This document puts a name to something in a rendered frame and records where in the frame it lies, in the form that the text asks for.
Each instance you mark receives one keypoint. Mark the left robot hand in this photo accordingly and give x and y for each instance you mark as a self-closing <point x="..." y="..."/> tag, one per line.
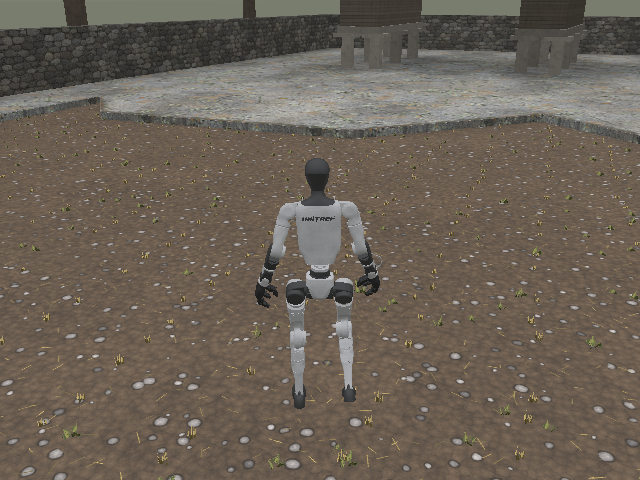
<point x="260" y="292"/>

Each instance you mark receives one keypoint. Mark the robot right forearm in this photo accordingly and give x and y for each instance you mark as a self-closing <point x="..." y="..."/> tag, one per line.
<point x="367" y="263"/>

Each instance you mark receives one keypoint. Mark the right robot hand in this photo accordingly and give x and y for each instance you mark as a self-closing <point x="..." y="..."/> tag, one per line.
<point x="366" y="281"/>

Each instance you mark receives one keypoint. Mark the robot left forearm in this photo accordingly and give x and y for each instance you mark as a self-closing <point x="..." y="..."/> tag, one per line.
<point x="268" y="269"/>

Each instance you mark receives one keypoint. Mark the robot right upper arm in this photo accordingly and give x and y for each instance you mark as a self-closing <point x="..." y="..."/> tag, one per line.
<point x="349" y="210"/>

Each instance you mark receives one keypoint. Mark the left robot foot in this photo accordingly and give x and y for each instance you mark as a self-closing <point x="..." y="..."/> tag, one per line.
<point x="299" y="400"/>

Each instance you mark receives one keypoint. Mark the humanoid robot torso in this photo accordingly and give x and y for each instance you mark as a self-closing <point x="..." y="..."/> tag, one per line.
<point x="319" y="240"/>

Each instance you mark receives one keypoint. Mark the robot left upper arm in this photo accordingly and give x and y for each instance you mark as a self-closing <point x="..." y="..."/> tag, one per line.
<point x="287" y="212"/>

